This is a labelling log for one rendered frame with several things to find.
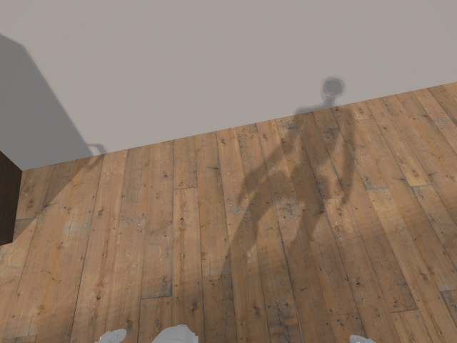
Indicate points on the left robot thigh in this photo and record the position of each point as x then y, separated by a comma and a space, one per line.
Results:
177, 334

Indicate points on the cupboard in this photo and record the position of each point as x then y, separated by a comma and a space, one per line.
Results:
10, 182

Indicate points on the robot left hand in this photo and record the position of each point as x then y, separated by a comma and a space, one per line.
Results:
116, 336

